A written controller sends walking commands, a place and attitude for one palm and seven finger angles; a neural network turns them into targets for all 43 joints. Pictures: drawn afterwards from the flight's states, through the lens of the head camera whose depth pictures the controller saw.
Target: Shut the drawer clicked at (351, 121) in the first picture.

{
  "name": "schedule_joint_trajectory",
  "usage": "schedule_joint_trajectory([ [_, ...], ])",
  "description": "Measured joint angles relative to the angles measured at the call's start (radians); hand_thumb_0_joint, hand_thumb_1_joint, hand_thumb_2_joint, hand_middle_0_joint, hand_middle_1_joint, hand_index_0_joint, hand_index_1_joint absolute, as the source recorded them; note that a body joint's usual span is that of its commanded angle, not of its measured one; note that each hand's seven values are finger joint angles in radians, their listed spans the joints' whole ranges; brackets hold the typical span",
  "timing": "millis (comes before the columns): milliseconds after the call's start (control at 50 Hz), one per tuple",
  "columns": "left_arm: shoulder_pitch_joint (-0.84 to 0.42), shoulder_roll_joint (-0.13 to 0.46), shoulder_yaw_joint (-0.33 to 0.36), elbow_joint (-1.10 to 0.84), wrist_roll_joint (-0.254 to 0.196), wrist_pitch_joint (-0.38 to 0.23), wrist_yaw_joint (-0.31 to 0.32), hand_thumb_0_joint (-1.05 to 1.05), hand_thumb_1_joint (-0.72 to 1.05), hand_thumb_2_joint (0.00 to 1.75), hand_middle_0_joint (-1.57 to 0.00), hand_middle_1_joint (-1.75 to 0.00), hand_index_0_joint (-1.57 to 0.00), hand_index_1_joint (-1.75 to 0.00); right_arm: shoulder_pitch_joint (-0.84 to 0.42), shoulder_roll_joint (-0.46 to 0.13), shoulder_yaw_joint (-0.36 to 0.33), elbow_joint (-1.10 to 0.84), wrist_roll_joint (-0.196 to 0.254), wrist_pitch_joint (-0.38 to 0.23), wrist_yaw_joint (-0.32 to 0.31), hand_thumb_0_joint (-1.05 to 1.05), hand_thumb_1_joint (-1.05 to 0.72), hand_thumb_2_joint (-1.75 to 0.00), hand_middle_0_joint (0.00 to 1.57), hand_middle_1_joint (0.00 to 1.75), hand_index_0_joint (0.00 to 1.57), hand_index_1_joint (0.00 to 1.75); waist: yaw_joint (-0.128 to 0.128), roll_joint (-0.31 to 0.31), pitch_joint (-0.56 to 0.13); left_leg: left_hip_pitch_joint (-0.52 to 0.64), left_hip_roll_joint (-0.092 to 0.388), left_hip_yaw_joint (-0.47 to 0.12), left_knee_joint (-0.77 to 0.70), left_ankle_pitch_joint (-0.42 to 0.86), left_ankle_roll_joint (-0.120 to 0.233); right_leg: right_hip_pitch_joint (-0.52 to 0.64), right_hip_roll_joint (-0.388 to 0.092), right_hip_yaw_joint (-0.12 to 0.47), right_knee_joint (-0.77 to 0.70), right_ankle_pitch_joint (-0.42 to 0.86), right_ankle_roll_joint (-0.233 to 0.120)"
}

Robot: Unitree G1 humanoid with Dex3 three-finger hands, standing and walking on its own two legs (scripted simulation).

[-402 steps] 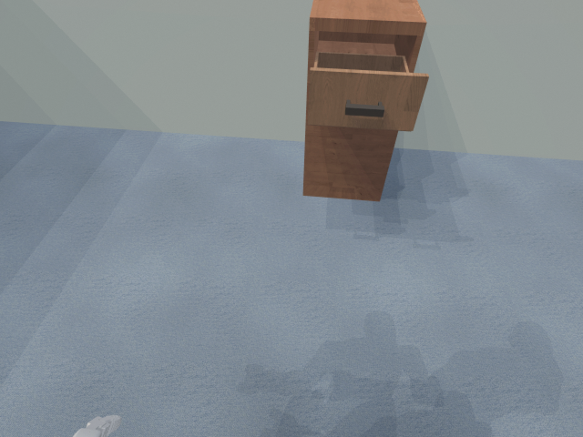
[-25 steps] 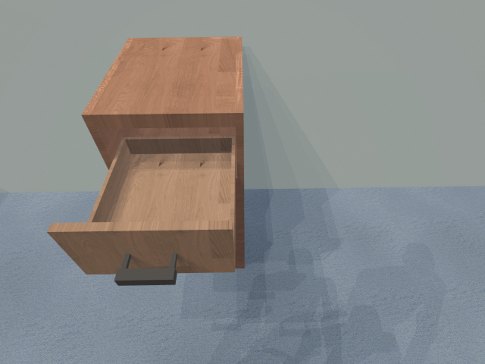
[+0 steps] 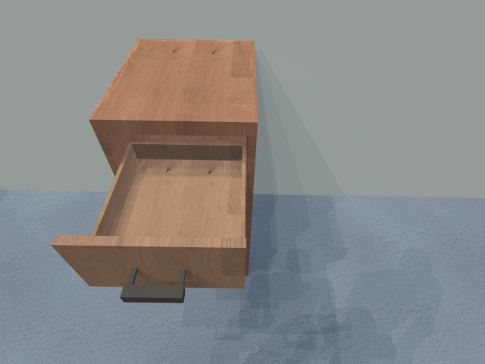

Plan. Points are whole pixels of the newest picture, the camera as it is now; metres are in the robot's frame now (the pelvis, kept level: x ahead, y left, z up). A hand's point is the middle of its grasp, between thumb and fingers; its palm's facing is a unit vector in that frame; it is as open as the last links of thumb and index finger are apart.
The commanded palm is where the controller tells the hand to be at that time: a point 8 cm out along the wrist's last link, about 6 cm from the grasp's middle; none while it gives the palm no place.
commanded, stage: come to a stop and stand still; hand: left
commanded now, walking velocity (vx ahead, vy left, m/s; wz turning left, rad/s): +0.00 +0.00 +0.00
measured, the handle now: (156, 283) +0.27 +0.19 -0.07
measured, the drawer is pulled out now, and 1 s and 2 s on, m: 0.30 0.30 0.30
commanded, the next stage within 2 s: look again from close up in 0.26 s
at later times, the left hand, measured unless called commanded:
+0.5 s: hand out of the picture -0.03 +0.18 -0.17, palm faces +0.02 -0.97 -0.23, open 7.4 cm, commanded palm none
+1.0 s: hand out of the picture +0.02 +0.22 -0.18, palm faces +0.00 -0.97 -0.23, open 7.3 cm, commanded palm +0.08 +0.26 -0.07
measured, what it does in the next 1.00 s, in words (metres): stands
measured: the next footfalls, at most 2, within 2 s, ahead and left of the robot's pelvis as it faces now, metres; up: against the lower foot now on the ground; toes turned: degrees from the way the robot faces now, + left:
none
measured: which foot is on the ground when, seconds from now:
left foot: down 0.00-1.00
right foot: down 0.00-1.00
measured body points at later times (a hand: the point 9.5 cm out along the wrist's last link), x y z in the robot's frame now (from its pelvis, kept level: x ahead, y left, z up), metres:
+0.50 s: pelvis -0.01 +0.01 +0.00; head +0.02 -0.01 +0.44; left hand -0.03 +0.23 -0.15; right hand +0.00 -0.21 -0.17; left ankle +0.02 +0.16 -0.74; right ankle -0.09 -0.09 -0.74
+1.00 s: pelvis -0.01 +0.03 -0.01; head +0.02 +0.03 +0.44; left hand +0.02 +0.27 -0.16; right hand +0.01 -0.20 -0.16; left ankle +0.02 +0.16 -0.74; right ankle -0.09 -0.09 -0.74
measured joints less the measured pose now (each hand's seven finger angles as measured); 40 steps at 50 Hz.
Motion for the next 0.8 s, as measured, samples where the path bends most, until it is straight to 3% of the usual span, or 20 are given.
schedule_joint_trajectory([
  [360, -0.002, 0.018, -0.002, 0.002, 0.0, -0.001, -0.005, 0.0, 0.91, 0.9, -0.2, -0.3, -0.2, -0.3, 0.013, -0.005, 0.011, -0.001, -0.001, 0.003, 0.008, 0.01, -0.93, -0.9, 0.2, 0.3, 0.2, 0.3, -0.002, 0.012, 0.0, 0.012, -0.02, -0.003, -0.031, 0.019, 0.011, 0.01, -0.018, -0.008, -0.02, 0.01, 0.012],
  [500, -0.006, 0.028, -0.024, -0.064, 0.002, -0.024, -0.008, 0.0, 0.9, 0.9, -0.2, -0.3, -0.21, -0.3, 0.008, -0.036, -0.003, -0.076, -0.012, 0.002, 0.035, 0.01, -0.93, -0.9, 0.2, 0.3, 0.2, 0.3, -0.019, 0.055, 0.019, -0.085, -0.005, -0.01, 0.085, -0.026, 0.018, -0.076, -0.007, -0.009, 0.077, -0.025, 0.011],
  [800, -0.088, 0.061, -0.015, -0.138, 0.001, 0.0, -0.001, 0.0, 0.91, 0.9, -0.2, -0.3, -0.2, -0.3, -0.036, -0.044, 0.007, -0.095, -0.007, 0.008, 0.036, 0.0, -0.91, -0.9, 0.2, 0.3, 0.2, 0.3, -0.018, 0.024, 0.013, -0.097, -0.022, 0.007, 0.134, -0.052, 0.041, -0.093, -0.029, 0.005, 0.13, -0.049, 0.035],
])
